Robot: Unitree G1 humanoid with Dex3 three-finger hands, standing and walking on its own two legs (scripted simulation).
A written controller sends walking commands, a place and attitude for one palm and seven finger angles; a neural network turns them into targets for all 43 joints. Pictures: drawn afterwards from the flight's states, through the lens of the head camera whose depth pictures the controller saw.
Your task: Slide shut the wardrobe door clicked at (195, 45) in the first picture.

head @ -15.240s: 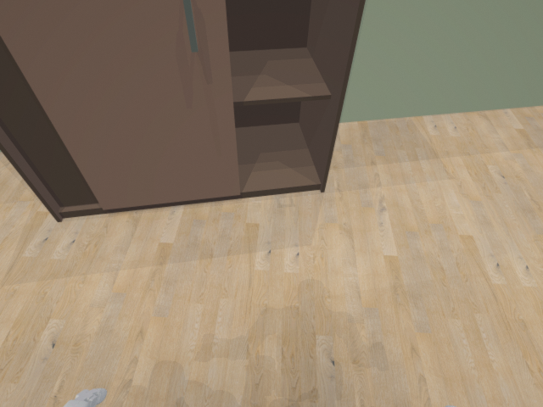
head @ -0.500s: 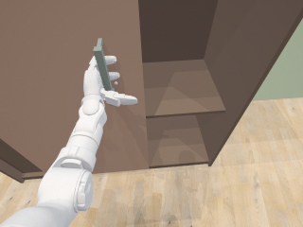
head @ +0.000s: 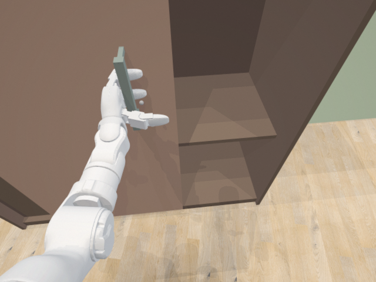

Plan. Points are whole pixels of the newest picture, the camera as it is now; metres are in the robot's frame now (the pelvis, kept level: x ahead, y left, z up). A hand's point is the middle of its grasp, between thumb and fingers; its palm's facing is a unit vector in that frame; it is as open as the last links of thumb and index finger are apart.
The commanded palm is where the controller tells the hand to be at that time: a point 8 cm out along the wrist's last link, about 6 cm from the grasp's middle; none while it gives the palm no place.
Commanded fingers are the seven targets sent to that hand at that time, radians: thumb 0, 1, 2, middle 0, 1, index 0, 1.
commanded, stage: grip the handle and tug to test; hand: left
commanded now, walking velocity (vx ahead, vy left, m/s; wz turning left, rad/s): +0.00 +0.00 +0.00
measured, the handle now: (129, 92) +0.51 +0.13 +0.13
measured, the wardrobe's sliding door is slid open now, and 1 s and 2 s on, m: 0.41 0.41 0.40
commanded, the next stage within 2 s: tug the door sideways, standing still in 1.24 s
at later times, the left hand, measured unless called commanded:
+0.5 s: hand (140, 102) +0.47 +0.09 +0.13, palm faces +0.09 -1.00 +0.00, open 5.8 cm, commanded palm +0.43 +0.14 +0.13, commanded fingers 0.00 0.90 0.90 -0.45 -1.40 -0.45 -1.40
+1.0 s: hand (141, 102) +0.47 +0.09 +0.13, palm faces +0.10 -1.00 +0.00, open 5.2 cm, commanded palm +0.41 +0.13 +0.13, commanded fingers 0.00 0.90 0.90 -0.45 -1.40 -0.45 -1.40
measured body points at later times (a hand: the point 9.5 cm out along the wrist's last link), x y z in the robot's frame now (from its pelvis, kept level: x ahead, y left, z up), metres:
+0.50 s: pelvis +0.01 +0.00 +0.00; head +0.04 -0.01 +0.45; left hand +0.46 +0.15 +0.14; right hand +0.06 -0.25 -0.13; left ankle +0.03 +0.12 -0.72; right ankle -0.04 -0.12 -0.72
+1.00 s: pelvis +0.02 +0.00 +0.00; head +0.05 -0.02 +0.45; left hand +0.46 +0.15 +0.14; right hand +0.08 -0.25 -0.13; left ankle +0.03 +0.12 -0.72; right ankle -0.04 -0.12 -0.72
